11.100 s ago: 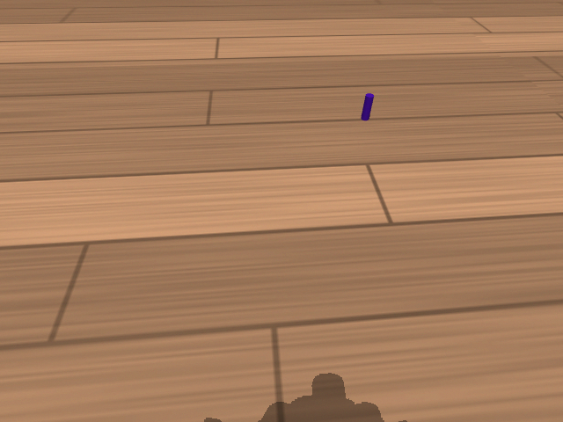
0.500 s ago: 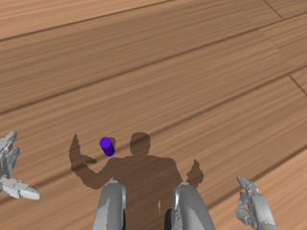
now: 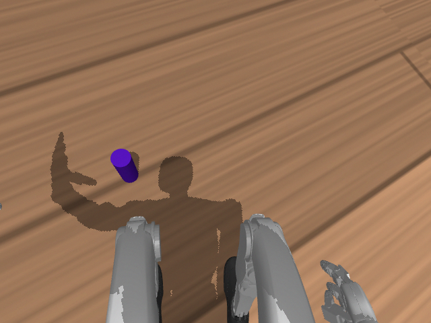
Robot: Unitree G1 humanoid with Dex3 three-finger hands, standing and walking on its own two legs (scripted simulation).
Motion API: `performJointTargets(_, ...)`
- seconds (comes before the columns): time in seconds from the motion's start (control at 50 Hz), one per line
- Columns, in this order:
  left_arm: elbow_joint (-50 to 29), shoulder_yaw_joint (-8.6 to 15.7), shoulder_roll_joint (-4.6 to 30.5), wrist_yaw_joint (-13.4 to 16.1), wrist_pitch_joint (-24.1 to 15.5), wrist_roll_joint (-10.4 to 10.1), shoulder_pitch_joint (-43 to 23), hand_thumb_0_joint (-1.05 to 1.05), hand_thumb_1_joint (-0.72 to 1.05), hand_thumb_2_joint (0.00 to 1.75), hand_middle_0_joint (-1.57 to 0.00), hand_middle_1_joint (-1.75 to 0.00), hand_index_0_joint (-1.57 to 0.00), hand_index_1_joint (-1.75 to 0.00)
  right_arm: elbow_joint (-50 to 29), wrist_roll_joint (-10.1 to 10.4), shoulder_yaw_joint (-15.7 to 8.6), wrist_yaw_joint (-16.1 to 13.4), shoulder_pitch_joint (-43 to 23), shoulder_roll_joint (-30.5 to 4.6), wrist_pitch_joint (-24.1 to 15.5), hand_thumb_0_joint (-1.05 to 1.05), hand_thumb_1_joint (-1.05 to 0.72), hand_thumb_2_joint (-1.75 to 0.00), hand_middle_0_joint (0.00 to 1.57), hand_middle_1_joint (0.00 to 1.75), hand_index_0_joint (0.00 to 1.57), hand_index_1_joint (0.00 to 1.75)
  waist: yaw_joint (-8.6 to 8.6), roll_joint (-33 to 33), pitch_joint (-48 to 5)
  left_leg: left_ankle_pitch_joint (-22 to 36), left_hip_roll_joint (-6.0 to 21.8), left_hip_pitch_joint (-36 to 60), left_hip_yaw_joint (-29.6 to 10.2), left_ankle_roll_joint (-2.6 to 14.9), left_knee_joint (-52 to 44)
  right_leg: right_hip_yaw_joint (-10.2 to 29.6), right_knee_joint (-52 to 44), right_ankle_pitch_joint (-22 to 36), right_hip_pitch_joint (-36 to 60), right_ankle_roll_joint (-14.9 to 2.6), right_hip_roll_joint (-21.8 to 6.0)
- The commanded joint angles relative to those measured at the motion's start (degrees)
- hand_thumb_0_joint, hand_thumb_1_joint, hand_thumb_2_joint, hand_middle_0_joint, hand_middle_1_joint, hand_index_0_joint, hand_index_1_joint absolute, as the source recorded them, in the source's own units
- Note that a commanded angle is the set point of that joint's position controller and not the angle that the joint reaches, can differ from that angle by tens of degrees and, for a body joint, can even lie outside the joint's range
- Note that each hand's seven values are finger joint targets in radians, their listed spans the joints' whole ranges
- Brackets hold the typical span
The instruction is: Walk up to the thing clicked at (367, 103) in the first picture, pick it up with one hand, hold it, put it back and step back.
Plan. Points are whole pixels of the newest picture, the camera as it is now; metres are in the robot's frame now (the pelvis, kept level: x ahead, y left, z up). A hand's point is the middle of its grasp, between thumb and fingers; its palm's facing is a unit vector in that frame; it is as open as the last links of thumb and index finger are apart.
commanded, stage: go down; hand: left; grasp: from the side
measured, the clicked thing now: (125, 167) +0.49 +0.22 -0.38
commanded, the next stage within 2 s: approach in 1.06 s
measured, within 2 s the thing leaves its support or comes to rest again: neither
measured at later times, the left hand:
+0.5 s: hand out of the picture +0.41 +0.40 -0.06, palm faces +0.16 -0.98 -0.08, open 17.4 cm
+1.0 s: hand out of the picture +0.42 +0.41 -0.07, palm faces +0.15 -0.99 -0.07, open 17.3 cm
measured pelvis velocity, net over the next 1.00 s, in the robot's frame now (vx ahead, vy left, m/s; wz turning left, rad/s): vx -0.01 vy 0.00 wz -0.05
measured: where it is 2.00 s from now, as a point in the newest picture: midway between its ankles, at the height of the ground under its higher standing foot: (194, 310)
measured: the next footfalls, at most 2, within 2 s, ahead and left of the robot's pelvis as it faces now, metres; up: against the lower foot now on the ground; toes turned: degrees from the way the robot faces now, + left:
none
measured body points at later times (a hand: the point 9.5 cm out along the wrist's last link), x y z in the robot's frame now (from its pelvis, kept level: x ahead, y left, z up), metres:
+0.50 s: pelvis -0.01 +0.00 -0.07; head +0.20 +0.07 +0.32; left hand +0.40 +0.45 -0.05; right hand +0.14 -0.28 -0.17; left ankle +0.08 +0.12 -0.43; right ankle +0.09 -0.13 -0.43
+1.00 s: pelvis -0.01 +0.00 -0.10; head +0.21 +0.08 +0.29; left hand +0.41 +0.46 -0.07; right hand +0.11 -0.28 -0.18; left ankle +0.08 +0.12 -0.43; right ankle +0.09 -0.13 -0.43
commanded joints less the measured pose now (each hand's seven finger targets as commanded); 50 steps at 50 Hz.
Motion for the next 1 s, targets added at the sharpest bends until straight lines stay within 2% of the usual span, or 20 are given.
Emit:
performJointTargets(0.0,-8.1,6.2,25.0,-1.0,-3.7,-2.5,-10.0,0.0,-0.48,0.04,-0.05,-0.05,-0.05,-0.05,-3.4,0.4,-4.1,-0.8,6.0,-13.1,-1.7,0.0,-0.91,-0.9,0.2,0.3,0.2,0.3,3.74,13.1,-31.9,3.2,-1.1,25.2,-0.9,0.78,-15.2,0.5,-9.0,3.7,11.3,-2.3,2.0)
performJointTargets(0.1,-7.3,6.7,26.3,-2.7,-4.1,-2.8,-12.5,0.0,-0.48,0.04,-0.05,-0.04,-0.04,-0.04,-2.8,0.2,-4.1,-0.7,5.6,-13.7,-1.7,0.0,-0.91,-0.9,0.2,0.3,0.2,0.3,2.46,13.0,-30.3,3.0,-1.0,21.9,-0.6,1.03,-12.0,0.3,-6.8,3.7,8.5,-2.28,2.1)
performJointTargets(0.16,-8.5,7.1,27.6,-3.6,-4.6,-3.3,-15.6,0.0,-0.49,0.04,-0.04,-0.04,-0.04,-0.04,-2.4,0.0,-4.0,-0.4,6.0,-14.1,-1.8,0.0,-0.92,-0.91,0.2,0.3,0.2,0.3,1.84,13.7,-31.1,2.9,-0.9,20.9,-0.7,1.01,-10.3,0.1,-5.1,3.8,7.6,-2.25,2.0)
performJointTargets(0.18,-6.5,7.2,27.1,-3.9,-4.5,-3.5,-14.5,0.0,-0.49,0.04,-0.05,-0.04,-0.04,-0.04,-2.2,-0.1,-3.9,-0.4,6.2,-14.3,-1.7,0.0,-0.92,-0.91,0.2,0.3,0.2,0.3,1.9,13.7,-30.7,4.1,-1.0,20.4,-0.6,0.97,-9.6,0.0,-4.5,4.6,7.5,-2.29,2.0)
performJointTargets(0.2,-8.0,7.9,28.6,-4.2,-4.7,-3.6,-15.9,0.0,-0.5,0.03,-0.05,-0.04,-0.04,-0.04,-2.1,-0.1,-3.9,-0.4,6.6,-14.6,-1.7,0.0,-0.92,-0.91,0.2,0.3,0.2,0.3,1.92,13.5,-32.7,5.2,-1.1,20.5,-0.5,1.01,-8.8,0.0,-4.1,5.3,7.8,-2.3,2.1)
performJointTargets(0.22,-7.6,7.7,28.5,-4.7,-4.7,-3.7,-16.4,0.0,-0.49,0.04,-0.04,-0.04,-0.03,-0.04,-1.9,-0.3,-3.5,-0.3,6.8,-14.5,-1.8,0.0,-0.92,-0.91,0.2,0.3,0.2,0.3,1.61,13.7,-34.1,7.7,-1.1,21.3,-0.2,0.92,-7.7,0.1,-3.5,7.0,8.7,-2.28,2.0)
performJointTargets(0.32,-8.0,7.9,30.7,-6.2,-4.4,-3.6,-19.6,0.0,-0.52,0.05,-0.05,-0.04,-0.04,-0.05,-1.0,-0.7,-3.7,-0.4,7.0,-15.6,-1.6,0.0,-0.92,-0.91,0.2,0.3,0.2,0.3,1.73,16.9,-35.2,8.1,-1.0,22.7,-0.6,0.66,-5.9,-0.3,-1.2,6.9,5.1,-2.51,1.8)
performJointTargets(0.38,-6.6,8.7,31.1,-6.5,-4.0,-3.6,-19.2,0.0,-0.51,0.06,-0.05,-0.05,-0.04,-0.05,-0.7,-0.9,-3.0,-0.2,7.2,-15.8,-1.3,0.0,-0.92,-0.91,0.2,0.3,0.2,0.3,1.64,17.2,-34.5,10.7,-1.1,23.1,-1.1,0.48,-4.7,-0.9,0.4,8.5,3.8,-2.59,1.8)
performJointTargets(0.4,-7.5,9.4,32.6,-6.6,-4.0,-3.5,-20.3,0.0,-0.51,0.05,-0.05,-0.04,-0.03,-0.05,-0.9,-1.0,-2.9,-0.2,7.2,-15.9,-1.2,0.0,-0.92,-0.91,0.2,0.3,0.2,0.3,1.93,17.3,-34.3,9.9,-1.1,22.1,-1.0,0.56,-4.6,-0.9,0.6,7.9,3.6,-2.6,1.8)
performJointTargets(0.42,-7.9,9.3,32.8,-6.5,-3.9,-3.4,-20.9,0.0,-0.51,0.06,-0.05,-0.04,-0.03,-0.05,-0.9,-1.1,-2.8,-0.1,7.3,-15.9,-1.0,0.0,-0.92,-0.91,0.2,0.3,0.2,0.3,1.43,17.2,-34.6,10.1,-1.2,21.5,-0.7,0.59,-4.1,-0.9,0.6,8.1,4.2,-2.5,1.8)
performJointTargets(0.48,-6.4,10.1,34.4,-6.3,-3.7,-3.1,-21.0,0.0,-0.51,0.06,-0.05,-0.04,-0.03,-0.05,-1.4,-1.1,-2.5,0.1,6.8,-15.8,-0.8,0.0,-0.92,-0.91,0.2,0.3,0.2,0.3,1.39,14.7,-32.9,5.9,-1.3,17.4,-0.4,1.02,-3.5,-1.1,0.8,5.1,4.4,-2.27,2.1)
performJointTargets(0.56,-4.1,9.1,33.4,-7.0,-3.5,-3.4,-21.3,0.0,-0.49,0.06,-0.04,-0.05,-0.03,-0.06,-2.0,-1.2,-2.0,0.1,5.6,-16.5,-0.7,0.0,-0.92,-0.91,0.2,0.3,0.2,0.3,0.38,14.5,-29.7,3.4,-1.1,15.3,-0.8,1.17,-2.6,-1.7,1.7,3.6,1.9,-2.21,2.2)
performJointTargets(0.62,-4.5,9.3,35.2,-7.2,-3.5,-3.4,-23.1,0.0,-0.49,0.06,-0.04,-0.05,-0.03,-0.05,-2.3,-1.3,-1.5,0.2,5.8,-16.4,-0.7,0.0,-0.92,-0.91,0.2,0.3,0.2,0.3,0.19,14.1,-30.3,3.1,-1.2,13.9,-0.7,1.28,-1.5,-1.8,2.1,3.2,2.3,-2.15,2.3)
performJointTargets(0.66,-3.9,8.8,35.2,-7.5,-3.5,-3.5,-23.4,0.0,-0.49,0.07,-0.04,-0.06,-0.03,-0.06,-2.5,-1.3,-1.3,0.2,5.7,-16.7,-0.7,0.0,-0.91,-0.91,0.2,0.3,0.2,0.3,-0.32,14.5,-29.9,2.1,-1.2,13.2,-0.6,1.39,-1.2,-2.0,2.0,2.5,2.2,-2.07,2.4)
performJointTargets(0.72,-5.5,9.7,37.2,-7.8,-3.8,-3.5,-24.2,0.0,-0.48,0.08,-0.04,-0.06,-0.03,-0.07,-2.3,-1.5,-1.0,0.2,6.5,-17.1,-0.6,0.0,-0.91,-0.91,0.2,0.3,0.2,0.3,0.04,15.7,-32.4,4.5,-1.3,14.5,-0.3,1.18,0.0,-1.9,2.6,4.2,3.1,-2.12,2.5)
performJointTargets(0.78,-6.0,9.9,38.1,-8.0,-3.6,-3.4,-24.8,0.0,-0.47,0.08,-0.04,-0.06,-0.03,-0.07,-2.4,-1.4,-0.9,0.2,6.3,-17.6,-0.5,0.0,-0.91,-0.91,0.2,0.3,0.2,0.3,0.2,18.7,-31.8,4.3,-1.0,16.6,-1.5,0.76,-0.8,-2.5,4.0,4.2,0.4,-2.38,2.4)
performJointTargets(0.82,-6.2,10.0,38.5,-7.9,-3.4,-3.7,-25.1,0.0,-0.49,0.08,-0.04,-0.06,-0.03,-0.07,-2.6,-1.4,-0.6,0.2,5.8,-17.4,-0.3,0.0,-0.91,-0.91,0.2,0.3,0.2,0.3,0.24,18.0,-31.7,3.7,-1.1,15.4,-1.1,0.93,-0.2,-2.4,3.8,3.8,0.9,-2.31,2.5)
performJointTargets(0.88,-5.7,10.7,38.5,-8.0,-3.2,-3.7,-23.0,0.0,-0.48,0.08,-0.05,-0.06,-0.04,-0.07,-2.6,-1.4,-0.3,0.2,6.4,-17.8,-0.1,0.0,-0.92,-0.91,0.2,0.3,0.2,0.3,0.45,19.2,-31.2,5.6,-1.0,16.5,-1.7,0.67,-0.4,-2.9,5.0,5.3,0.1,-2.38,2.4)
performJointTargets(0.92,-6.0,10.4,38.7,-8.2,-3.1,-3.6,-23.7,0.0,-0.47,0.08,-0.04,-0.06,-0.03,-0.07,-2.6,-1.4,-0.2,0.2,6.3,-18.0,0.1,0.0,-0.91,-0.91,0.2,0.3,0.2,0.3,-0.3,20.0,-30.7,6.8,-0.9,17.0,-2.1,0.55,-0.2,-3.1,5.2,6.2,-0.6,-2.43,2.4)
performJointTargets(0.98,-6.0,10.9,39.2,-8.1,-3.0,-4.0,-23.1,0.0,-0.48,0.07,-0.05,-0.06,-0.04,-0.07,-3.2,-1.2,-0.2,0.4,5.9,-17.7,0.3,0.0,-0.91,-0.91,0.2,0.3,0.2,0.3,0.0,17.4,-29.5,4.4,-1.1,13.7,-1.6,1.06,0.3,-2.9,4.3,4.0,-0.1,-2.24,2.6)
